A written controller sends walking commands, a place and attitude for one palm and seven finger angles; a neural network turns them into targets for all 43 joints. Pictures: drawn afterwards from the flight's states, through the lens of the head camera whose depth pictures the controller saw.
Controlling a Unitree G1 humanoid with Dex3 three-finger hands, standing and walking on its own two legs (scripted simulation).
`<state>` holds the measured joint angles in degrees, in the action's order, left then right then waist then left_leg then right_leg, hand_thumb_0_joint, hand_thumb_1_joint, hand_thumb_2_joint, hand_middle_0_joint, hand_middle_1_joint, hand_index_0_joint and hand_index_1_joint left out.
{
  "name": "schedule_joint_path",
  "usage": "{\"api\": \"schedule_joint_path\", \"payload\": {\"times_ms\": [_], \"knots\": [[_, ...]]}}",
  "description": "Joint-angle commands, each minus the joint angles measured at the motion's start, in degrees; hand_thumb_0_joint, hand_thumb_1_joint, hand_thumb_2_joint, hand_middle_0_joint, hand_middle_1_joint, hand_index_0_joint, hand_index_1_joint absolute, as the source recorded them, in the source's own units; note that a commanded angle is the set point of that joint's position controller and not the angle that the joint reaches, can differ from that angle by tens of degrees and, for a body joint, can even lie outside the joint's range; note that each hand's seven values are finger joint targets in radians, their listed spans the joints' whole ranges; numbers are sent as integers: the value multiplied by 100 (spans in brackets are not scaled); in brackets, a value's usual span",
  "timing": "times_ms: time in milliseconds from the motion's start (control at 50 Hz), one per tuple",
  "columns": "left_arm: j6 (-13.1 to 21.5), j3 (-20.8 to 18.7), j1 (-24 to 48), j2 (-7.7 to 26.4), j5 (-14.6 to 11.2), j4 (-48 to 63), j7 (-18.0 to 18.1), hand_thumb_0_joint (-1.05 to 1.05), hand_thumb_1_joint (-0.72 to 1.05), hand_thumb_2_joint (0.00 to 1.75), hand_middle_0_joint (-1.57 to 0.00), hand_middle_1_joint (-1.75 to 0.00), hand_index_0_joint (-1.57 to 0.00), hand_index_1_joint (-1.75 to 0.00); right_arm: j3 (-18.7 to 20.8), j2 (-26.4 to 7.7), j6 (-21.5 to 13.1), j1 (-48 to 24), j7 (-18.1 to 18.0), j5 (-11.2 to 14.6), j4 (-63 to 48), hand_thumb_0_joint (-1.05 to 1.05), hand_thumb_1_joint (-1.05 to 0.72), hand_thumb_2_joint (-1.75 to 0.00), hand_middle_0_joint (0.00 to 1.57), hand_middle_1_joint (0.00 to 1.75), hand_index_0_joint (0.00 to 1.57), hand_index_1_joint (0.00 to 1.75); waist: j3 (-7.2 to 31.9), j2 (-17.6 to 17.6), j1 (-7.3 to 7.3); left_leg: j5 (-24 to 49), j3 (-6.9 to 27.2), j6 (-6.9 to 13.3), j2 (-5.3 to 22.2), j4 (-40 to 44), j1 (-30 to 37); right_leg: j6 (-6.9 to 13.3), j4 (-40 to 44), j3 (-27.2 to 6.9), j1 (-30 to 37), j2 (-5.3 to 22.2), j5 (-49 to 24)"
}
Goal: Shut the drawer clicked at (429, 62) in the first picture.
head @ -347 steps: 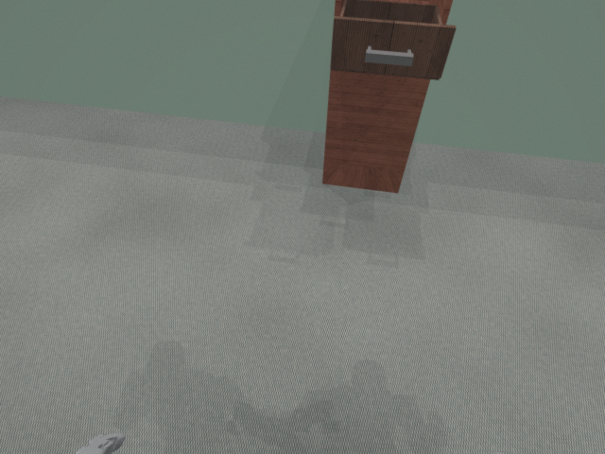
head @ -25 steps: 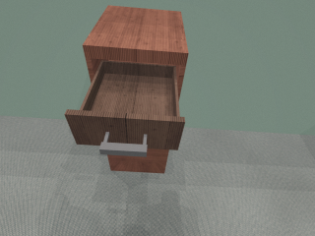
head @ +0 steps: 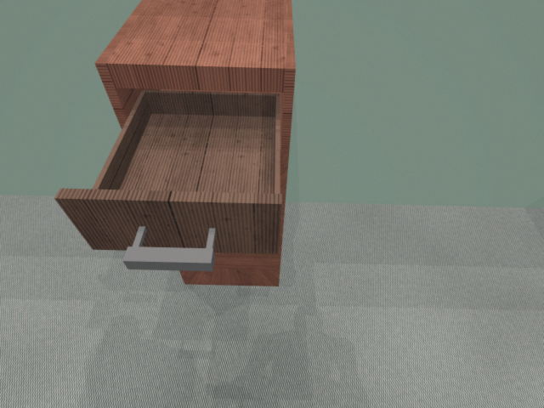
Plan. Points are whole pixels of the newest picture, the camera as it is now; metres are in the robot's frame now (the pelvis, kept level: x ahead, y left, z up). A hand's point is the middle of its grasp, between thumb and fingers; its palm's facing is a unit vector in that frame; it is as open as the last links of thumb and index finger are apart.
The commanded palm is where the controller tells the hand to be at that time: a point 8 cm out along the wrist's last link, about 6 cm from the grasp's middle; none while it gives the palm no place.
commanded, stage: come to a stop and stand still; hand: left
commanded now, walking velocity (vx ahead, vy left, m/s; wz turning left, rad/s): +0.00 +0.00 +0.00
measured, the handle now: (173, 246) +0.34 +0.18 +0.04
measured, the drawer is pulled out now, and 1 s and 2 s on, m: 0.29 0.29 0.29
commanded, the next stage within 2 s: look again from close up in 1.22 s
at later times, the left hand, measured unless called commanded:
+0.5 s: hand out of the picture +0.00 +0.21 -0.17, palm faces +0.00 -0.98 -0.19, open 7.4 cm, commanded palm none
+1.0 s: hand out of the picture -0.05 +0.24 -0.17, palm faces -0.03 -0.99 -0.17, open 7.4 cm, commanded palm none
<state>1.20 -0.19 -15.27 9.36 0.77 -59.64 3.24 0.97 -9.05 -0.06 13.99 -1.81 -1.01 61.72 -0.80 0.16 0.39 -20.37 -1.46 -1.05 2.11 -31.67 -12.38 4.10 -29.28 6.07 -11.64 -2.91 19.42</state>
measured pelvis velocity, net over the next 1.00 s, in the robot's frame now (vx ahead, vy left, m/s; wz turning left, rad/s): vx -0.04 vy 0.09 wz -0.06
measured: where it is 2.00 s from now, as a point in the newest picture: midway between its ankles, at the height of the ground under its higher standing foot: outside the picture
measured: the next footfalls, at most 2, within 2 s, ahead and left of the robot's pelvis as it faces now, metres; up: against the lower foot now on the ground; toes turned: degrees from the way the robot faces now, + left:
none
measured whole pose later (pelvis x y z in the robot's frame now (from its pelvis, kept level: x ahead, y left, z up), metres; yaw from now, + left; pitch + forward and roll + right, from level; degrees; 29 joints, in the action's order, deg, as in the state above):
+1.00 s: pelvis -0.04 +0.09 +0.01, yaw -3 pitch -1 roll +0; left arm -0.2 0.7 -18.7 6.5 0.9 -64.3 3.0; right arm -0.4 -6.4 -0.9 17.8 -1.6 -0.6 67.9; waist -2.4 -0.4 0.4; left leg -13.8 -7.4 6.4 -4.7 -22.0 -7.5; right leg -2.6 -25.7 0.2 -10.8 3.5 13.5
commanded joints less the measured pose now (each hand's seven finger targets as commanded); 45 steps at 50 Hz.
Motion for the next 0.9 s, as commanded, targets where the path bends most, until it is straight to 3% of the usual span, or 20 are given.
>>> {"api": "schedule_joint_path", "payload": {"times_ms": [0,40,100,140,260,380,680,880], "knots": [[80,-176,-665,722,-39,106,28,0,90,90,-20,-30,-20,-30,76,-396,-62,215,-76,47,-119,0,-90,-90,20,30,20,30,352,225,-63,2356,0,206,260,70,153,-320,300,-948,724,1146,-4444],[69,-154,-682,713,-20,109,34,0,90,90,-20,-30,-20,-30,72,-405,-39,125,-74,53,-167,0,-90,-90,20,30,20,30,290,-236,-69,1956,-50,195,212,187,15,-356,315,-994,914,1167,-4811],[53,-143,-599,686,-24,134,42,0,90,90,-20,-30,-20,-30,90,-496,-19,17,-72,50,-173,0,-90,-90,20,30,20,30,212,-397,-26,1818,-13,199,226,325,143,-325,345,-976,813,1154,-4570],[53,-131,-581,657,-9,160,38,0,90,90,-20,-30,-20,-30,92,-515,-38,-8,-67,45,-151,0,-90,-90,20,30,20,30,373,-334,-25,2237,11,224,277,413,416,-331,336,-921,769,1089,-4373],[24,-84,-484,576,-18,158,12,0,90,90,-20,-30,-20,-30,77,-591,-55,-129,-54,24,-47,0,-90,-90,20,30,20,30,121,64,-14,2500,187,282,412,618,740,-227,501,-911,281,981,-2933],[6,-59,-505,509,-22,44,-9,0,90,90,-20,-30,-20,-30,40,-569,-85,-101,-44,28,67,0,-90,-90,20,30,20,30,-154,-28,-32,2120,286,343,418,905,629,-248,636,-908,152,953,-2095],[-54,-9,-635,328,-39,-234,-32,0,90,90,-20,-30,-20,-30,-48,-493,-141,328,-34,48,405,0,-90,-90,20,30,20,30,-491,33,-61,1226,430,412,420,1488,317,-318,721,-832,10,938,-1100],[-81,0,-757,142,-14,-325,-23,0,90,90,-20,-30,-20,-30,-8,-418,-147,629,-40,46,493,0,-90,-90,20,30,20,30,-539,16,-32,666,632,430,528,1825,178,-362,536,-756,-166,884,-929]]}}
